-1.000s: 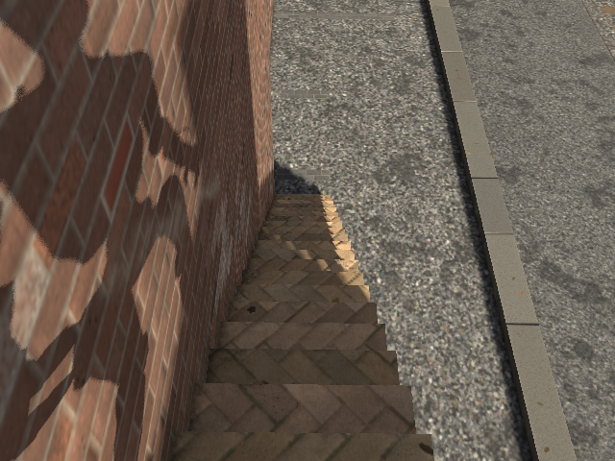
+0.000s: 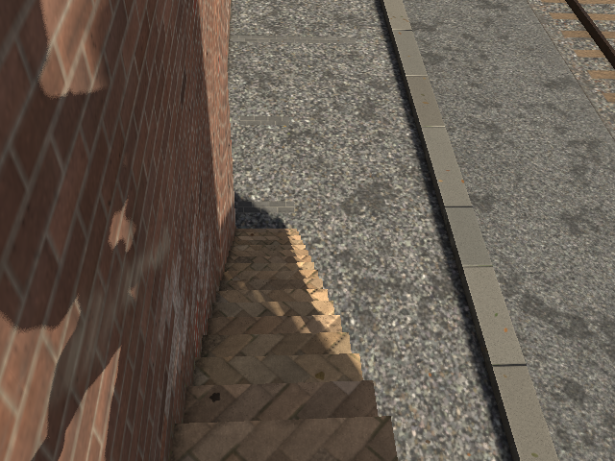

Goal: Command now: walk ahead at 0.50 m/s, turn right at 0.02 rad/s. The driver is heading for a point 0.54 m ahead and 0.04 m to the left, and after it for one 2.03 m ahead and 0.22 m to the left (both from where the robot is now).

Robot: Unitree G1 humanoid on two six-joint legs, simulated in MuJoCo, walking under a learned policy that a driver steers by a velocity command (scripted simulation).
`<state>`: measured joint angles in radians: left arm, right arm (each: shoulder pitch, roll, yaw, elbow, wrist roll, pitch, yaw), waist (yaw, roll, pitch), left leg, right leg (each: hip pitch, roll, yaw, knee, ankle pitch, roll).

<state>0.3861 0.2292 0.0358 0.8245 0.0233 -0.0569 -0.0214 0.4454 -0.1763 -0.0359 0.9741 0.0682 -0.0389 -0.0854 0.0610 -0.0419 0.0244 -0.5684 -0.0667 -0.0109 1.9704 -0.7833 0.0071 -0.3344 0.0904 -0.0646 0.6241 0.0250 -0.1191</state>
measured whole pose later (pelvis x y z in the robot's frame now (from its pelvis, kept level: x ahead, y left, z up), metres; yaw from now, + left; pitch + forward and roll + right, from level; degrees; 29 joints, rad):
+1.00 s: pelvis +0.30 +0.04 -0.22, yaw -2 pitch +0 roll -2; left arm 0.25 0.15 0.02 0.87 -0.01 0.07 0.00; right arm 0.22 -0.23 0.00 0.89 0.04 0.05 -0.04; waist 0.01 0.05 0.04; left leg -0.12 0.08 -0.05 0.53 -0.41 -0.05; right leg -0.23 -0.04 0.09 0.43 -0.21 0.11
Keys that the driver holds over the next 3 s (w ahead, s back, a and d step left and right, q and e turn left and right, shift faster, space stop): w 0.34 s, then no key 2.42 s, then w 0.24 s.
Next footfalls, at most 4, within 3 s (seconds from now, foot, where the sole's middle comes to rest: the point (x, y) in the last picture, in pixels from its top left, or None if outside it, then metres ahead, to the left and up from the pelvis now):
0.34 left None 0.26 0.19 -0.99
0.74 right None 0.35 -0.15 -0.99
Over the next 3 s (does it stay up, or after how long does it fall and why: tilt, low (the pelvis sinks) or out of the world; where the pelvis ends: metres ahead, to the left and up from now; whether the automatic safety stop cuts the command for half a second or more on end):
stays up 0.32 0.04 -0.22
